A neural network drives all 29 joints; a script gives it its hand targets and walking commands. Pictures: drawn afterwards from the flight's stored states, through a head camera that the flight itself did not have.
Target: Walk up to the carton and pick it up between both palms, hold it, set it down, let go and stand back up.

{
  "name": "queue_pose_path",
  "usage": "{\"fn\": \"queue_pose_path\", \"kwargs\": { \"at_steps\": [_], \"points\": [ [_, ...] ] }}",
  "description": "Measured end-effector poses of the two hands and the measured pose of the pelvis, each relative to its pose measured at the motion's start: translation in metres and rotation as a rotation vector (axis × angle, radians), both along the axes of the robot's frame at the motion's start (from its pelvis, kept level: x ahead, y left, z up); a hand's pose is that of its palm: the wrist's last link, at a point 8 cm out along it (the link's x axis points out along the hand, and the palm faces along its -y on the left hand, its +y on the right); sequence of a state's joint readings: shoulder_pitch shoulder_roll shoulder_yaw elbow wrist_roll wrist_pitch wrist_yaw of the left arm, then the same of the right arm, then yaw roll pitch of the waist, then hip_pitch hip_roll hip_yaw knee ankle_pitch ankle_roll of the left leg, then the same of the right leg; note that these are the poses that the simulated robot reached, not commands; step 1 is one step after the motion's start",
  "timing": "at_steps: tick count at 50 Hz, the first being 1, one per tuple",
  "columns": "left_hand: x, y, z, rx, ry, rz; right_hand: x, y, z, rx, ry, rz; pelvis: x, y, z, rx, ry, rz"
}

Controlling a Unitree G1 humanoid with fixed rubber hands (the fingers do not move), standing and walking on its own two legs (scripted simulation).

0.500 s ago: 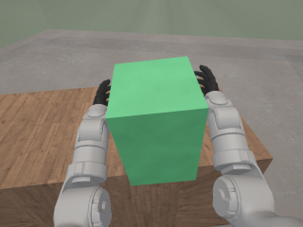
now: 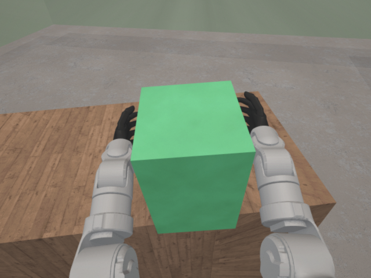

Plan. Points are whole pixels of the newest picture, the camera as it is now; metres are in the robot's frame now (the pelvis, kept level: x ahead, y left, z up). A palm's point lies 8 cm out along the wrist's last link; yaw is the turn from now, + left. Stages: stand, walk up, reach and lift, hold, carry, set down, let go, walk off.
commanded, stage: hold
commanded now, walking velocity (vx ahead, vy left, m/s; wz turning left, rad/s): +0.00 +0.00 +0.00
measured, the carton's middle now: (191, 162) +0.37 +0.00 +0.09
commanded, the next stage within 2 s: none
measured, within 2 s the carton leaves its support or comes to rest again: neither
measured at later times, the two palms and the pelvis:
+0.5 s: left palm (112, 154) +0.33 +0.15 +0.17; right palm (262, 139) +0.33 -0.13 +0.20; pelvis -0.05 +0.01 -0.01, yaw +0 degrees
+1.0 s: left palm (119, 145) +0.37 +0.15 +0.16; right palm (254, 131) +0.38 -0.13 +0.17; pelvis -0.02 +0.00 +0.00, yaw +0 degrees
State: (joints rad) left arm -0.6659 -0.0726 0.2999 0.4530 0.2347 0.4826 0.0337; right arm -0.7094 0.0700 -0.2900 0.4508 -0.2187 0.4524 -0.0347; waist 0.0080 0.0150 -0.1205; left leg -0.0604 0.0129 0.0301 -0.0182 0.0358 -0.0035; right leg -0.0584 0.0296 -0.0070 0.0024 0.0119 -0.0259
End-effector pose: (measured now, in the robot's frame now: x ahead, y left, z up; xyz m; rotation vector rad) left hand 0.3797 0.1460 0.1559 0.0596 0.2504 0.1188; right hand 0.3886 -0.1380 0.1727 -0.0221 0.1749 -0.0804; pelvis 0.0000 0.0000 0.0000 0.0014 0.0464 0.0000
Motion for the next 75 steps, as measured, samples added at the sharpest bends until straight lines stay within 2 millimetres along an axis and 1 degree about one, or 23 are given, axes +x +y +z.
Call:
{"fn": "queue_pose_path", "kwargs": {
  "at_steps": [4, 7, 10, 13, 16, 18, 22, 26, 30, 34, 39, 47, 52, 57, 63, 70, 75],
  "points": [
    [-0.015, -0.002, -0.002, -0.003, -0.016, 0.0, -0.017, -0.001, -0.002, -0.002, -0.017, -0.016, 0.004, -0.003, 0.0, 0.001, -0.029, -0.002],
    [-0.03, -0.002, 0.0, 0.012, -0.021, 0.001, -0.033, 0.0, -0.001, 0.001, -0.022, -0.026, 0.001, -0.002, 0.0, -0.002, -0.054, 0.0],
    [-0.043, -0.002, -0.004, 0.015, 0.005, 0.002, -0.046, 0.001, -0.003, 0.001, 0.004, -0.033, -0.008, -0.001, 0.0, -0.002, -0.078, 0.002],
    [-0.053, 0.0, -0.014, -0.004, 0.051, 0.002, -0.056, 0.002, -0.011, 0.003, 0.05, -0.038, -0.019, 0.001, -0.001, -0.001, -0.091, 0.006],
    [-0.06, 0.001, -0.021, -0.01, 0.076, -0.002, -0.063, 0.003, -0.016, 0.008, 0.076, -0.044, -0.029, 0.004, -0.001, -0.001, -0.082, 0.006],
    [-0.061, 0.001, -0.02, -0.013, 0.07, -0.006, -0.066, 0.004, -0.014, 0.011, 0.069, -0.049, -0.036, 0.006, -0.002, -0.001, -0.07, 0.002],
    [-0.058, 0.004, -0.001, -0.017, 0.014, -0.01, -0.064, 0.007, 0.006, 0.031, 0.014, -0.054, -0.047, 0.011, -0.004, -0.001, -0.048, -0.002],
    [-0.052, 0.01, 0.02, -0.009, -0.026, -0.007, -0.057, 0.012, 0.026, 0.026, -0.025, -0.036, -0.053, 0.016, -0.006, -0.001, -0.043, -0.004],
    [-0.048, 0.016, 0.028, -0.003, -0.018, 0.001, -0.05, 0.016, 0.033, 0.015, -0.017, -0.013, -0.053, 0.019, -0.006, 0.0, -0.045, -0.003],
    [-0.045, 0.019, 0.025, -0.004, -0.003, 0.015, -0.042, 0.019, 0.029, 0.011, -0.001, 0.008, -0.05, 0.019, -0.008, 0.001, -0.055, 0.001],
    [-0.04, 0.02, 0.015, -0.015, 0.016, 0.034, -0.032, 0.02, 0.014, 0.019, 0.022, 0.029, -0.042, 0.016, -0.007, 0.001, -0.048, 0.005],
    [-0.019, 0.011, 0.005, -0.008, 0.008, 0.031, -0.013, 0.01, 0.001, 0.026, 0.015, 0.018, -0.026, 0.008, -0.004, -0.001, -0.004, 0.003],
    [-0.01, 0.005, -0.002, 0.001, 0.01, 0.018, -0.008, 0.005, -0.004, 0.01, 0.017, 0.005, -0.012, 0.002, -0.001, 0.0, -0.002, -0.001],
    [-0.012, 0.001, -0.009, 0.002, 0.007, 0.005, -0.013, 0.003, -0.006, -0.005, 0.012, -0.016, -0.001, -0.002, 0.0, 0.001, -0.012, -0.001],
    [-0.025, -0.001, -0.005, 0.01, 0.007, 0.001, -0.029, 0.001, -0.005, 0.014, 0.011, -0.04, 0.0, 0.0, 0.0, 0.0, -0.031, -0.003],
    [-0.046, 0.0, -0.004, -0.007, 0.015, -0.007, -0.053, 0.003, -0.001, 0.023, 0.018, -0.056, -0.011, 0.006, 0.0, -0.001, -0.053, 0.006],
    [-0.057, 0.003, 0.0, -0.017, 0.01, -0.012, -0.067, 0.006, 0.004, 0.04, 0.014, -0.066, -0.026, 0.011, -0.001, -0.002, -0.062, 0.003]
  ]
}}
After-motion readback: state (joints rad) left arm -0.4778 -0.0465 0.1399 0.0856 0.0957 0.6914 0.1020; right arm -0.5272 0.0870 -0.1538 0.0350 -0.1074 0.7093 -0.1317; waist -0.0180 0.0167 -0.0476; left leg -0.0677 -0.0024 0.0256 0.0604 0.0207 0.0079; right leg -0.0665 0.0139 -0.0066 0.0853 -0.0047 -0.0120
